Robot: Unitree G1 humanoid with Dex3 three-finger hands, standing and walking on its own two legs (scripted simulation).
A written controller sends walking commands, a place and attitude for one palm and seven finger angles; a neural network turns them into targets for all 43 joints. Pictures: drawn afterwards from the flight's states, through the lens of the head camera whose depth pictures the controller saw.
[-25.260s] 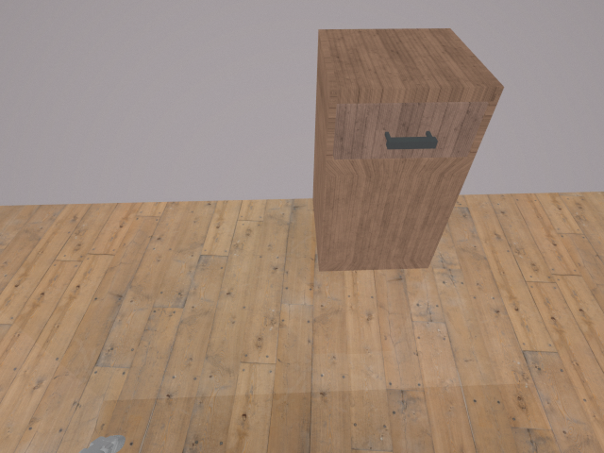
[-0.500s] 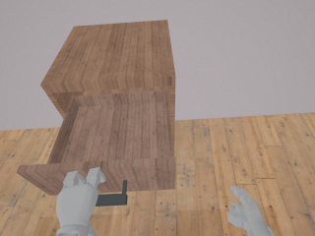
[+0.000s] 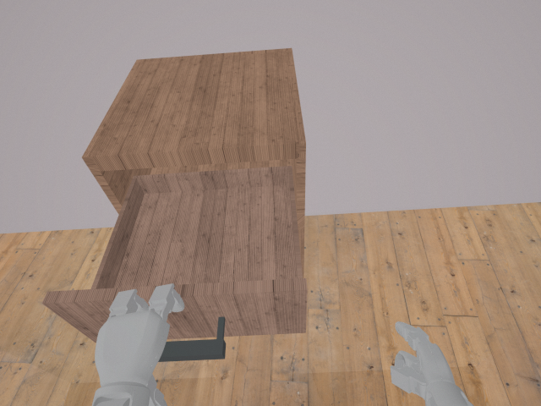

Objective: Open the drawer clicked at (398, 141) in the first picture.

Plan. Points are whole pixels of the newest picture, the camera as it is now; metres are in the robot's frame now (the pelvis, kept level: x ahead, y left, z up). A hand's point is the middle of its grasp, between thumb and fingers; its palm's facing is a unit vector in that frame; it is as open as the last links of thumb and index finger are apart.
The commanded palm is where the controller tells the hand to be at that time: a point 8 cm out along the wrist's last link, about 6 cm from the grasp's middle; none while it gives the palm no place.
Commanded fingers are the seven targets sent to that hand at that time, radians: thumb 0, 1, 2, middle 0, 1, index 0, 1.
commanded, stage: lift the hand off the handle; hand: left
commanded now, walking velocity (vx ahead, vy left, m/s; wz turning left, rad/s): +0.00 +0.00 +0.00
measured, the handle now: (184, 337) +0.23 +0.19 -0.08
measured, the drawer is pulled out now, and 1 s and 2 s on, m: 0.30 0.30 0.30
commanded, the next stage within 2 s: draw the hand back to the body in 0.78 s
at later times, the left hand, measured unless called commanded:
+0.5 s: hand (155, 324) +0.21 +0.19 +0.05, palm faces +0.06 -0.16 -0.99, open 13.8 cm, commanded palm +0.17 +0.19 +0.11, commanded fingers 0.00 -0.50 0.30 -0.30 -1.20 -0.30 -1.20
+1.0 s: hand (152, 321) +0.21 +0.19 +0.07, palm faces +0.07 -0.16 -0.98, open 13.8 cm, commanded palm +0.17 +0.20 +0.13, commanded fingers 0.00 -0.50 0.30 -0.30 -1.20 -0.30 -1.20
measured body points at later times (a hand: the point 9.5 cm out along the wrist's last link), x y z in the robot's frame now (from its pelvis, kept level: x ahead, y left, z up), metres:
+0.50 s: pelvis +0.01 +0.00 +0.02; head +0.01 -0.04 +0.46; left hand +0.20 +0.20 +0.10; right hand +0.24 -0.20 -0.08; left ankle -0.03 +0.10 -0.71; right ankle +0.03 -0.08 -0.71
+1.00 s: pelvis +0.01 +0.00 +0.02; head +0.02 -0.04 +0.47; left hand +0.20 +0.19 +0.12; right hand +0.25 -0.19 -0.07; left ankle -0.03 +0.10 -0.71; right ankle +0.03 -0.08 -0.71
